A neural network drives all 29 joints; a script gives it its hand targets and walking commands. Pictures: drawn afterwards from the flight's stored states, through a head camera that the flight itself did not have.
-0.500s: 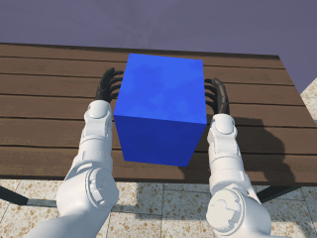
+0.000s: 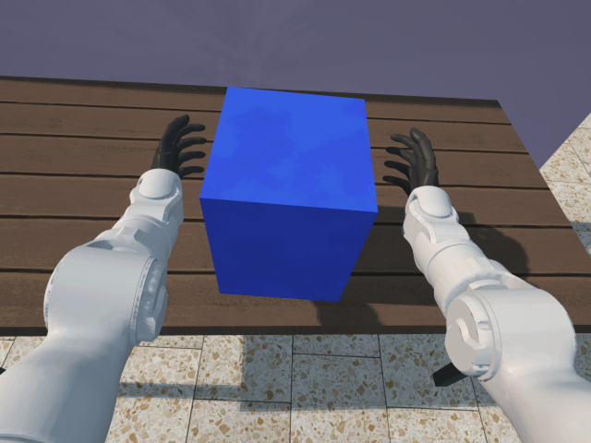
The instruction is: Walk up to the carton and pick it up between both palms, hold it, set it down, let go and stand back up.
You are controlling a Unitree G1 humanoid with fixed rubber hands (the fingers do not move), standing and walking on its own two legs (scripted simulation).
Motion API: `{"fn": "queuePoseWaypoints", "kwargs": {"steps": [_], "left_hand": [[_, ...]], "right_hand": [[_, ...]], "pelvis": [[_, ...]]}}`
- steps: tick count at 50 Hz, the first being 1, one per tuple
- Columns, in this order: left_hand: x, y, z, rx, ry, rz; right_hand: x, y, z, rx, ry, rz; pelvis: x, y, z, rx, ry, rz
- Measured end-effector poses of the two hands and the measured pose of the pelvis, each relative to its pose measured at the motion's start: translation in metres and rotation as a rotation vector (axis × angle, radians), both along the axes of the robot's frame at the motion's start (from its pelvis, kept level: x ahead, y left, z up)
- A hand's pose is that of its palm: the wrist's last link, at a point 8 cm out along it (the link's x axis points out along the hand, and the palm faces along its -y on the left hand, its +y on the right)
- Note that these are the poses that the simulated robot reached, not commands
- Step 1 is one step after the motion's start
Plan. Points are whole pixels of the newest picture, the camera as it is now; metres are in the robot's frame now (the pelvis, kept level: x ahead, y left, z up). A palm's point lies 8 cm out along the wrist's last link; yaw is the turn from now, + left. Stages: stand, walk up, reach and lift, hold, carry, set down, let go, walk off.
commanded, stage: set down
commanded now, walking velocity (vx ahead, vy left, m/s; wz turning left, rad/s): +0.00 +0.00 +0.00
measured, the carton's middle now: (287, 202) +0.48 +0.00 +0.02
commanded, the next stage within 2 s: none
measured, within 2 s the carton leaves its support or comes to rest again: neither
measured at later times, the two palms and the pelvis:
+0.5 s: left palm (137, 143) +0.48 +0.20 +0.14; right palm (444, 147) +0.45 -0.19 +0.16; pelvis -0.01 -0.01 +0.00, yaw +2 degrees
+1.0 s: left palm (132, 83) +0.49 +0.18 +0.22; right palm (490, 107) +0.45 -0.21 +0.23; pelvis +0.00 -0.01 +0.02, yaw +0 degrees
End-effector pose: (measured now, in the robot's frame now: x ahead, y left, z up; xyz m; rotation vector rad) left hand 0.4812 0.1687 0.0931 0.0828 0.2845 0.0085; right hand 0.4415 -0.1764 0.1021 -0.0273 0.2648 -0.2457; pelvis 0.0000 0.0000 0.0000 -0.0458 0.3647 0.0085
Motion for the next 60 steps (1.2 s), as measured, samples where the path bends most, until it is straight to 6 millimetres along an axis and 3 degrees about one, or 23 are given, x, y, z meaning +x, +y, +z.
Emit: {"fn": "queuePoseWaypoints", "kwargs": {"steps": [8,19,26,33,40,44,48,53,60], "left_hand": [[-0.006,0.021,0.020,0.037,-0.042,0.048],[0.003,0.021,0.048,0.004,-0.098,0.040],[0.004,0.031,0.049,-0.009,-0.053,0.038],[0.017,0.033,0.100,0.022,-0.139,0.023],[0.017,0.013,0.127,0.020,-0.088,-0.009],[0.014,0.003,0.132,-0.011,-0.087,-0.016],[0.009,0.007,0.132,-0.022,-0.085,0.002],[0.000,0.022,0.122,-0.026,-0.078,0.028],[-0.021,0.039,0.089,-0.001,-0.064,0.022]], "right_hand": [[0.000,-0.023,0.013,0.031,-0.003,0.007],[0.011,-0.018,0.044,0.009,-0.063,0.028],[0.013,-0.010,0.064,0.008,-0.044,0.006],[0.020,-0.010,0.084,0.058,-0.057,0.008],[0.011,-0.039,0.105,0.056,-0.049,-0.041],[0.007,-0.048,0.123,0.022,-0.085,-0.025],[0.006,-0.043,0.130,0.006,-0.083,0.006],[0.004,-0.020,0.114,0.006,-0.039,0.043],[-0.009,0.007,0.086,0.029,-0.049,0.047]], "pelvis": [[-0.014,-0.006,-0.004,0.014,0.018,0.009],[-0.018,-0.016,-0.006,0.027,0.051,0.021],[-0.010,-0.012,0.001,0.023,0.009,0.025],[-0.003,-0.004,0.006,0.006,-0.021,0.021],[0.003,-0.003,0.013,0.012,-0.104,0.002],[0.003,-0.007,0.015,0.022,-0.135,-0.016],[-0.001,-0.011,0.016,0.033,-0.156,-0.019],[-0.007,-0.014,0.017,0.038,-0.162,-0.010],[-0.011,-0.014,0.017,0.029,-0.170,0.014]]}}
